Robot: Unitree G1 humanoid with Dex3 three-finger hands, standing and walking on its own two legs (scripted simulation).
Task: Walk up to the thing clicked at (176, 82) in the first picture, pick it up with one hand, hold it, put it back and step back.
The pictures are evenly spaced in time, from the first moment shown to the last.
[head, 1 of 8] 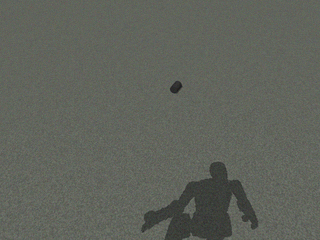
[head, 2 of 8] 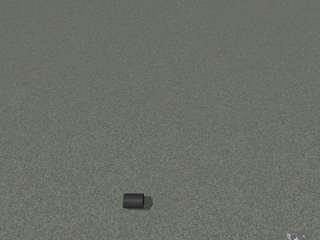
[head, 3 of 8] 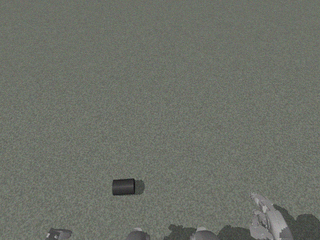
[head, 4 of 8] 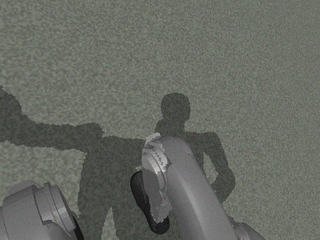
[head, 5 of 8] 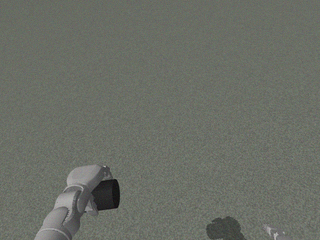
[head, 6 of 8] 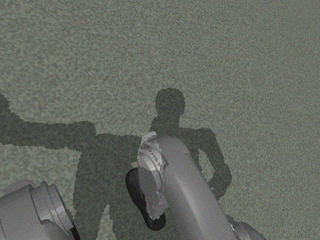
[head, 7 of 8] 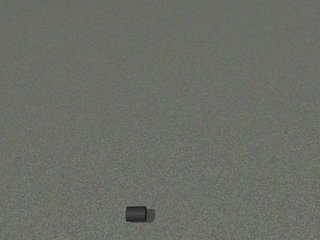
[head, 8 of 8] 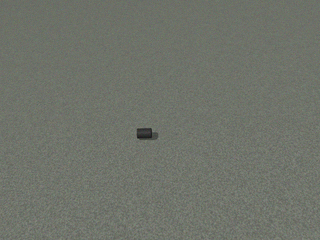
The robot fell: no
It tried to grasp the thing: yes
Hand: left
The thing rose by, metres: 0.67
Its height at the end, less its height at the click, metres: +0.00
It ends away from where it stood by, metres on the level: 0.01
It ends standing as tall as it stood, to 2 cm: yes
